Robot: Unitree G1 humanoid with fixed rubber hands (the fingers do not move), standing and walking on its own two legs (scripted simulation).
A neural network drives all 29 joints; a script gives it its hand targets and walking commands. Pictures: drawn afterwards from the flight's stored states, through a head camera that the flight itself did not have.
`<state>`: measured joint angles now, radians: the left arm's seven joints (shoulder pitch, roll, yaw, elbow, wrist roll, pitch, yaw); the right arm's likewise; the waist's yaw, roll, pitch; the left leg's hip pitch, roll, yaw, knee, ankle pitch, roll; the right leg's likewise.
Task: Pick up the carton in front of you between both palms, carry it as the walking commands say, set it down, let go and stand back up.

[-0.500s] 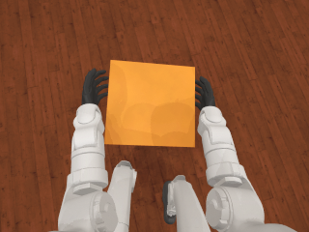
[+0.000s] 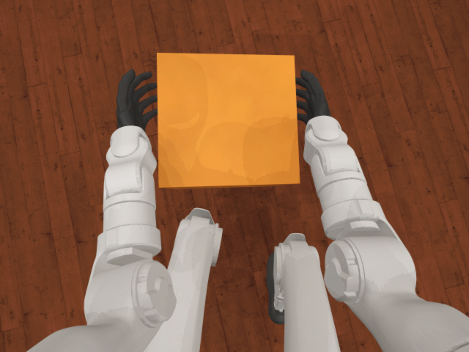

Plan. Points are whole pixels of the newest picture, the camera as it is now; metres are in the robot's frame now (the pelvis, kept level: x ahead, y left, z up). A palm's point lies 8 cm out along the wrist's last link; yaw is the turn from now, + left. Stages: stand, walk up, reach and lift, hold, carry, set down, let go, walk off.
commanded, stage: set down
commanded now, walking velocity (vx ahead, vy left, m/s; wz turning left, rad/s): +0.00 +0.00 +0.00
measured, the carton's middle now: (223, 135) +0.44 +0.11 -0.18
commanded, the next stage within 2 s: none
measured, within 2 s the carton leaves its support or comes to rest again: rests again in 1.16 s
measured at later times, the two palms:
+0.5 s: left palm (153, 142) +0.41 +0.25 -0.23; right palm (290, 123) +0.51 -0.03 -0.25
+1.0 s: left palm (159, 147) +0.41 +0.26 -0.29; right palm (284, 127) +0.52 -0.03 -0.32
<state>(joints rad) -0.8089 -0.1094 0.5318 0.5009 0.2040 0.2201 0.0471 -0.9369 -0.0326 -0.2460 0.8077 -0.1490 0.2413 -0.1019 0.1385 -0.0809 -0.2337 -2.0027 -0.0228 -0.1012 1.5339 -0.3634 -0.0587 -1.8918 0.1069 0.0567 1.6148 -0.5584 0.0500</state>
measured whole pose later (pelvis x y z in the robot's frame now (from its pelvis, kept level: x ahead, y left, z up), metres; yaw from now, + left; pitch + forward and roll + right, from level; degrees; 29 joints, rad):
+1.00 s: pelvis -0.02 -0.02 -0.14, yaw +1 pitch +48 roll +3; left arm -1.15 0.06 0.61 0.83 0.09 0.16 0.02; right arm -1.44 -0.23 0.04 1.19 -0.01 0.19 -0.15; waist 0.23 -0.05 0.10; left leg -2.37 -0.01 -0.10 1.96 -0.42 -0.13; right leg -2.31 0.18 0.06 2.10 -0.62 0.04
